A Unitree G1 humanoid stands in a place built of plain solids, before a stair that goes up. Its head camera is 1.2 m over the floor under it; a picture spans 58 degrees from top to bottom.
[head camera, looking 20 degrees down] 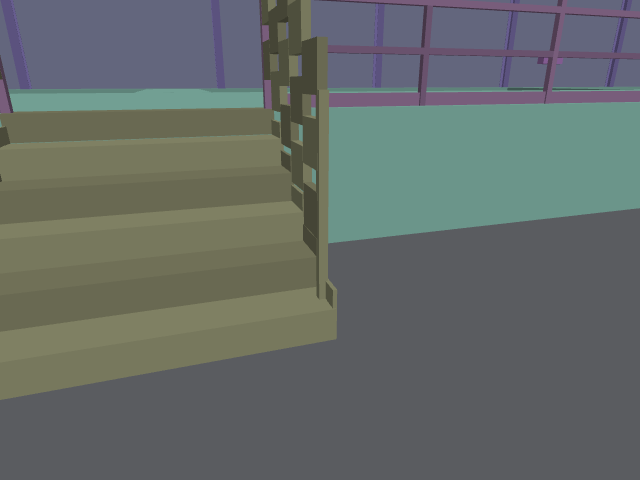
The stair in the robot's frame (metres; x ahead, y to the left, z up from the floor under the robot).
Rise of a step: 0.17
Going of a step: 0.26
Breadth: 1.62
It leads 18 degrees to the left of straight ahead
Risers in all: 6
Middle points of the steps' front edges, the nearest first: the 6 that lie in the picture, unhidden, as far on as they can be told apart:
1.61 0.69 0.17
1.85 0.77 0.34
2.10 0.85 0.52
2.35 0.93 0.69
2.60 1.00 0.86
2.84 1.08 1.03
